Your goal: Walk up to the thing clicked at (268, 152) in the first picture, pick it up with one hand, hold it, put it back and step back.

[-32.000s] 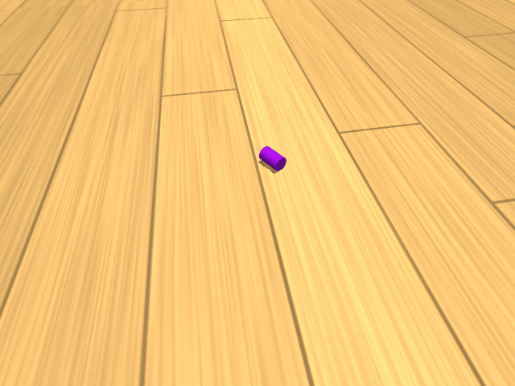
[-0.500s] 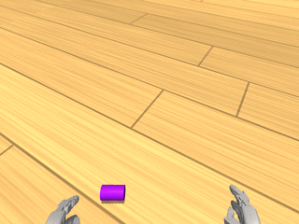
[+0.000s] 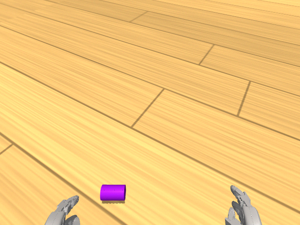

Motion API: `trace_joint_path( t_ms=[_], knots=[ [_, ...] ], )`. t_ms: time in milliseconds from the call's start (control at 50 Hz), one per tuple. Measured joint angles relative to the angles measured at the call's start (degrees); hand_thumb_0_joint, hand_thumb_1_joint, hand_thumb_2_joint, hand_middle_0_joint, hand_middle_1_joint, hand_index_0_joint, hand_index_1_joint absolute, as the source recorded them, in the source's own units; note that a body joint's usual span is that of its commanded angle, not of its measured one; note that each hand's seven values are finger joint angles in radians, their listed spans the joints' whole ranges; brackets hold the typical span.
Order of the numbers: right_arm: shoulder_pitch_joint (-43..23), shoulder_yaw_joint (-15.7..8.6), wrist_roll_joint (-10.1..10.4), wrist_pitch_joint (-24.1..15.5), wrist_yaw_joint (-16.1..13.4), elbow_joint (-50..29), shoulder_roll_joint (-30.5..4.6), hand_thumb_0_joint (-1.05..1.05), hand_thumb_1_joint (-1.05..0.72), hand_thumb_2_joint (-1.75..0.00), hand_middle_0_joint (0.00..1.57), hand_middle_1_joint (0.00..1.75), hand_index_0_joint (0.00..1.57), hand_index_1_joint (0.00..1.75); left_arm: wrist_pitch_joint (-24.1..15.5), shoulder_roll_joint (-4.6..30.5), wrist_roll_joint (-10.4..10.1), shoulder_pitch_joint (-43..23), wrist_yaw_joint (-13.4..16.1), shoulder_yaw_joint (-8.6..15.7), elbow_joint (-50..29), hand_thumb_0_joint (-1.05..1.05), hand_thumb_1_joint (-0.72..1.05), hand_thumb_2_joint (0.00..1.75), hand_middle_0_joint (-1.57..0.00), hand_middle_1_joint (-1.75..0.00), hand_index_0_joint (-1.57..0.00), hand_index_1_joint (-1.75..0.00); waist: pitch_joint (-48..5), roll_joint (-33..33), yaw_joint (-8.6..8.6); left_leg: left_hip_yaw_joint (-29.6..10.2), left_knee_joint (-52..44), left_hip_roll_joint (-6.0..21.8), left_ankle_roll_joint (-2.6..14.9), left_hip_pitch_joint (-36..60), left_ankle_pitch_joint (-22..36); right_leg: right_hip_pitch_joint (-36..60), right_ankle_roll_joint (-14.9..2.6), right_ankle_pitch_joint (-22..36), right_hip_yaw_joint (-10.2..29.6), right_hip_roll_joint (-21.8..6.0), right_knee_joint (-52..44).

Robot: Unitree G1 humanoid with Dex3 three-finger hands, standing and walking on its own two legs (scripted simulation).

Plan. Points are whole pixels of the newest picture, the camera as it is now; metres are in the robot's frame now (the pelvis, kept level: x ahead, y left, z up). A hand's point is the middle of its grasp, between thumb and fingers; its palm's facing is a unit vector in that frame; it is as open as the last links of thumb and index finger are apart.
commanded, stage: home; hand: left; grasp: from above
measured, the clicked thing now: (113, 192) +0.46 +0.22 -0.67
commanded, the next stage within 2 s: stand in 0.12 s
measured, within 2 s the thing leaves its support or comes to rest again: neither
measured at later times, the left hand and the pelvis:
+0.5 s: hand out of the picture +0.12 +0.23 -0.10, palm faces +0.02 -0.94 -0.33, open 7.4 cm; pelvis +0.00 +0.00 +0.03, yaw +0 degrees
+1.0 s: hand out of the picture +0.03 +0.24 -0.10, palm faces +0.03 -0.94 -0.33, open 7.4 cm; pelvis -0.01 +0.00 +0.06, yaw +0 degrees
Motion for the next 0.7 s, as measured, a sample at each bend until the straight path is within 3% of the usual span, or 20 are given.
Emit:
trace_joint_path(
  t_ms=[220,300,360,500,700],
  knots=[
    [-0.2,0.0,0.0,0.4,0.1,-0.3,-0.1,0.02,-0.90,-0.90,0.20,0.30,0.20,0.29,0.1,0.1,-0.1,0.0,0.1,0.0,-0.3,0.01,0.91,0.90,-0.20,-0.30,-0.20,-0.30,0.0,0.0,-0.06,-0.1,0.1,0.0,-0.06,0.0,-0.3,0.1,-0.05,-0.3,-0.1,0.0,0.1],
    [-4.9,-0.7,-5.3,5.9,4.7,7.7,-1.8,0.01,-0.90,-0.90,0.20,0.30,0.20,0.29,-13.6,1.7,4.5,-10.2,0.7,-1.7,19.1,0.01,0.90,0.90,-0.20,-0.30,-0.20,-0.30,6.6,-2.1,2.63,1.5,-3.9,-0.9,0.38,7.0,1.5,5.7,-0.31,0.5,1.3,-1.0,-1.8],
    [-6.9,-1.5,-4.8,9.1,7.9,12.7,-3.1,0.01,-0.90,-0.90,0.21,0.30,0.20,0.30,-18.5,2.7,5.6,-15.1,0.6,-1.1,31.7,0.01,0.90,0.90,-0.21,-0.30,-0.20,-0.30,9.2,-3.2,3.35,2.2,-7.7,-1.7,0.60,11.2,3.3,9.2,-0.02,1.7,2.0,-1.8,-4.2],
    [-6.4,-4.1,-3.8,11.3,9.4,19.2,-4.3,0.01,-0.91,-0.90,0.20,0.30,0.20,0.30,-22.8,3.4,5.5,-17.1,1.0,0.9,50.0,0.01,0.91,0.90,-0.20,-0.30,-0.20,-0.30,11.1,-3.2,3.29,2.6,-15.2,-1.8,0.83,18.4,6.3,16.3,0.45,4.8,2.2,-1.9,-11.6],
    [-5.9,-4.0,-2.8,12.9,8.8,26.5,-3.9,0.01,-0.91,-0.90,0.20,0.30,0.20,0.30,-25.1,2.5,4.9,-16.6,1.0,0.8,64.9,0.01,0.91,0.90,-0.20,-0.30,-0.20,-0.30,12.4,-2.4,3.17,2.6,-26.5,-1.9,0.74,27.5,11.7,25.6,0.52,10.2,1.9,-2.0,-23.1]
  ],
)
